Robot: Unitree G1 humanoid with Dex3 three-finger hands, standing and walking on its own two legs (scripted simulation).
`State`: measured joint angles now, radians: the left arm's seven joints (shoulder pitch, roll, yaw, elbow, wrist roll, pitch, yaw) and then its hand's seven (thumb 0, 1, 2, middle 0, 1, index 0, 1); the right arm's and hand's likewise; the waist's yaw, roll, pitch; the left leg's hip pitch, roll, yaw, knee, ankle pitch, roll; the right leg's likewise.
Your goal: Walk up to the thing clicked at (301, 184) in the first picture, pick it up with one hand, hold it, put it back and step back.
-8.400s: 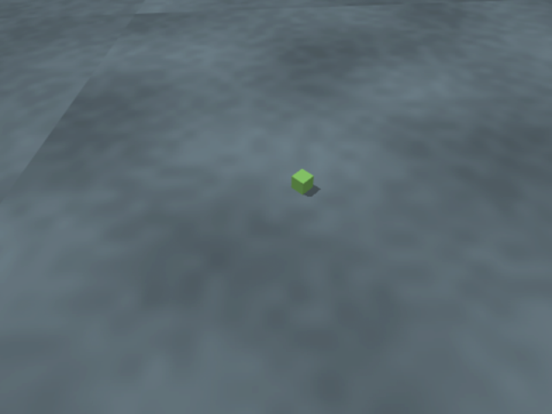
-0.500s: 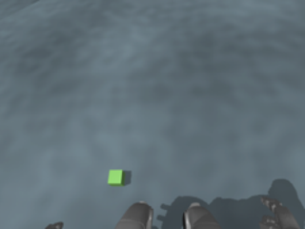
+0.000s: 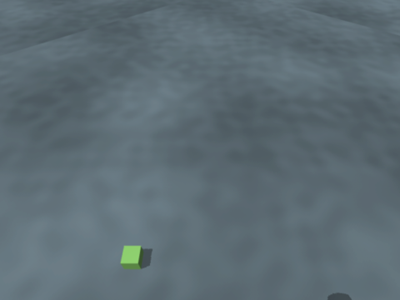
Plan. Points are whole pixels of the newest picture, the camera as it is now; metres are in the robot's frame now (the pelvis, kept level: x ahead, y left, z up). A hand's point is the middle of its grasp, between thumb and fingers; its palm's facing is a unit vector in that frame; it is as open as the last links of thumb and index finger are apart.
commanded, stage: walk up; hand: left
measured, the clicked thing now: (132, 257) +0.48 +0.32 -0.73
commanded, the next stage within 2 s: none
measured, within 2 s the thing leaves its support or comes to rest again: neither
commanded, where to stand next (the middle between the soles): +0.11 +0.02 m, yaw -1 degrees
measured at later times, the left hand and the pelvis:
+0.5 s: hand out of the picture +0.09 +0.27 -0.14, palm faces +0.04 -0.90 -0.44, open 7.4 cm; pelvis +0.06 -0.01 -0.01, yaw +2 degrees
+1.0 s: hand out of the picture +0.01 +0.32 -0.15, palm faces -0.05 -0.89 -0.46, open 7.4 cm; pelvis -0.02 +0.03 -0.02, yaw -3 degrees
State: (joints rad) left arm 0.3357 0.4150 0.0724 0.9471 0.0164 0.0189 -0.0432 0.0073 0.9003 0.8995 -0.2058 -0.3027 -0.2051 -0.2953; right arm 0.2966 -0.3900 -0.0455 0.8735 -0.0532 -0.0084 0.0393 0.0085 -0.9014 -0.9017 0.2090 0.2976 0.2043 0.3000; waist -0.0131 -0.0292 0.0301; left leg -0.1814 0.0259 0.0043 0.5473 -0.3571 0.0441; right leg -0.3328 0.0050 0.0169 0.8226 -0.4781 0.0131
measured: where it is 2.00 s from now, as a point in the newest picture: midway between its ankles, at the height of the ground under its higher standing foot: outside the picture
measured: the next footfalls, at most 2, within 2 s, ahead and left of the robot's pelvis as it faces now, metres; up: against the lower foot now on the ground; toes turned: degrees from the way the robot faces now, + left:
right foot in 0.08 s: +0.03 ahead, -0.12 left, +0.00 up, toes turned -2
left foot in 0.52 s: +0.19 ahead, +0.11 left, +0.00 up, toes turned +1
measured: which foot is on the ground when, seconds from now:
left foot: down 0.00-0.10, up 0.12-0.50, down 0.52-0.96, up 0.98-1.00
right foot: up 0.00-0.06, down 0.08-0.56, up 0.58-0.88, down 0.90-1.00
